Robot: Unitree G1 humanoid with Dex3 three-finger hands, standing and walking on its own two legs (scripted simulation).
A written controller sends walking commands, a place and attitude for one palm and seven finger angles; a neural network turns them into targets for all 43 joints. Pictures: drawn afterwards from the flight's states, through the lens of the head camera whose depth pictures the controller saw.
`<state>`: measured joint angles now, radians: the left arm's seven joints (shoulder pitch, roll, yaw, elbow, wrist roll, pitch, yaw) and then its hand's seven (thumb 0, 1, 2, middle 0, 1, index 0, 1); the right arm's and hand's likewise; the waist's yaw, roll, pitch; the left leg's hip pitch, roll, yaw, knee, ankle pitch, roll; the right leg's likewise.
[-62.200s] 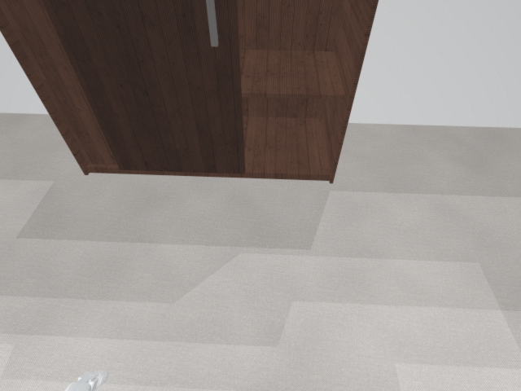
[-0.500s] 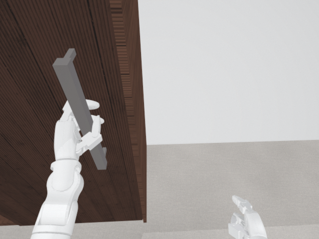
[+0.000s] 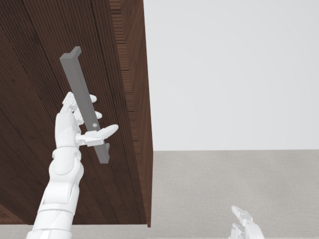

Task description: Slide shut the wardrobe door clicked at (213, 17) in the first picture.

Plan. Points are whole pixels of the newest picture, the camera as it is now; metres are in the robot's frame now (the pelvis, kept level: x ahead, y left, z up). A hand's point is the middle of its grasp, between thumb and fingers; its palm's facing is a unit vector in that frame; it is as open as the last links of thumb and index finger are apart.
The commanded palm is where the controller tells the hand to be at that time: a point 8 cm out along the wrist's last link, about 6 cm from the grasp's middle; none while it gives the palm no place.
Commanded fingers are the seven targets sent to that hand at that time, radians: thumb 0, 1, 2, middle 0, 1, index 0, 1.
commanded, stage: loosen the grip on the handle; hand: left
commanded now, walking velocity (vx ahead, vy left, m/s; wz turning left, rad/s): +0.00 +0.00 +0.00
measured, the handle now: (93, 114) +0.37 +0.20 +0.16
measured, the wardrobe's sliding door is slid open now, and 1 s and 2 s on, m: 0.00 0.00 0.00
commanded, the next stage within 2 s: slip the hand off the handle in 0.30 s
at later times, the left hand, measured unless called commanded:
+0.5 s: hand (94, 123) +0.33 +0.19 +0.16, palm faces +0.16 -0.98 -0.09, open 14.7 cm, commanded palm +0.30 +0.25 +0.16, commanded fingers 0.00 -0.55 0.20 -0.25 -1.15 -0.25 -1.15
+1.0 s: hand (66, 125) +0.32 +0.25 +0.16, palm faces +0.24 -0.97 -0.11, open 14.7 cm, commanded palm +0.29 +0.29 +0.16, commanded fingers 0.00 -0.55 0.20 -0.25 -1.15 -0.25 -1.15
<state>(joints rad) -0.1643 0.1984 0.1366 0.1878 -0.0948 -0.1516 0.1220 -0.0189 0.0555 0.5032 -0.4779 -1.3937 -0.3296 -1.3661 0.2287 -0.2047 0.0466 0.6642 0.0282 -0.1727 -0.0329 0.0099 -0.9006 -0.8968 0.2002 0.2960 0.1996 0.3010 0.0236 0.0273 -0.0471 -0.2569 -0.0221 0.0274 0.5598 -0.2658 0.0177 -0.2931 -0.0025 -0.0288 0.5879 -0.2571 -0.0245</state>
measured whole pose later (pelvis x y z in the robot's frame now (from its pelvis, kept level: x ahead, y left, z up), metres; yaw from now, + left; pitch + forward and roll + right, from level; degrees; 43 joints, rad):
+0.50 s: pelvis +0.03 -0.01 +0.00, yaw +0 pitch +2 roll +0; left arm -0.04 0.24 0.17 0.01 -0.19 -0.22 -0.05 -0.01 -0.55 0.20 -0.48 -1.23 -0.25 -1.16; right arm 0.21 -0.24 0.01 0.66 0.03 -0.19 -0.05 0.01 -0.90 -0.90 0.20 0.30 0.20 0.30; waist 0.05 0.03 -0.06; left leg -0.32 0.00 0.01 0.60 -0.32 0.01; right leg -0.34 0.02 -0.04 0.60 -0.30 -0.03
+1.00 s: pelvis +0.03 +0.01 +0.00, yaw +1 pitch +2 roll -1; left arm -0.07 0.32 0.29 0.08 -0.22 -0.22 -0.13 -0.02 -0.56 0.20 -0.35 -1.22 -0.25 -1.15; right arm 0.25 -0.24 0.04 0.68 0.04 -0.20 -0.09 0.01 -0.90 -0.90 0.20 0.30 0.20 0.30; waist 0.05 0.03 -0.05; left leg -0.33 -0.01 0.01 0.64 -0.34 0.03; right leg -0.34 0.01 -0.05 0.61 -0.30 -0.02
